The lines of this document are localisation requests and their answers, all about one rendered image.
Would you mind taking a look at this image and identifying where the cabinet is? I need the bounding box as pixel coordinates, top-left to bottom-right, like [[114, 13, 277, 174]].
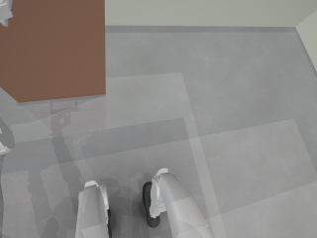
[[0, 0, 106, 103]]

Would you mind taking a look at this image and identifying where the robot right thigh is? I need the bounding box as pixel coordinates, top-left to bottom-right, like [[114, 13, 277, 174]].
[[152, 173, 213, 238]]

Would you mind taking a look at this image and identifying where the robot thigh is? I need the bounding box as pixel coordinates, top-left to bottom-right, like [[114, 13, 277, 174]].
[[75, 184, 110, 238], [152, 173, 213, 238]]

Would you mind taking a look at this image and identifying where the robot left thigh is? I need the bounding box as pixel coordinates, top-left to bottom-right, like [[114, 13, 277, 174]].
[[75, 184, 110, 238]]

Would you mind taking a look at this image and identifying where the left robot hand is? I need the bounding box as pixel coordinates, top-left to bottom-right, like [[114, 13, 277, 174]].
[[0, 0, 13, 27]]

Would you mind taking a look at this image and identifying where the robot left upper arm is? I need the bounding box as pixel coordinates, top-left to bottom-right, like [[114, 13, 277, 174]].
[[0, 117, 15, 238]]

